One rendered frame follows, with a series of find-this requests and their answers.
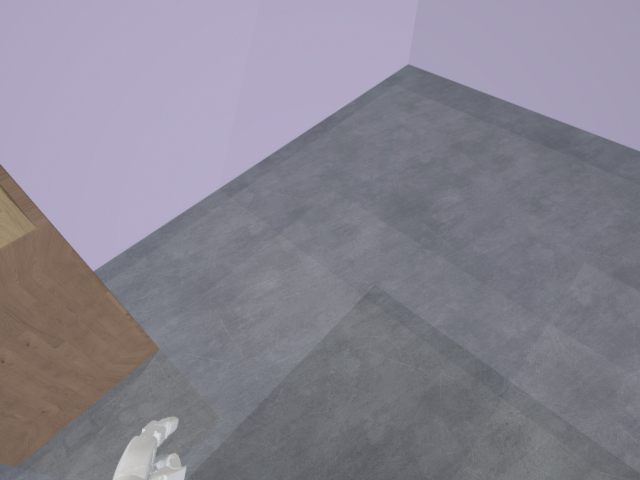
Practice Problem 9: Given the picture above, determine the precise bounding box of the cabinet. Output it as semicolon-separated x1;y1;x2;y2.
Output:
0;164;159;467

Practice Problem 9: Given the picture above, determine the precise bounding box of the drawer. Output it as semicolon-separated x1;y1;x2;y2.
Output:
0;185;36;248

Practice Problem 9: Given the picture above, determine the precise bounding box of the robot left hand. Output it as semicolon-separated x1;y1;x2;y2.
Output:
113;417;186;480

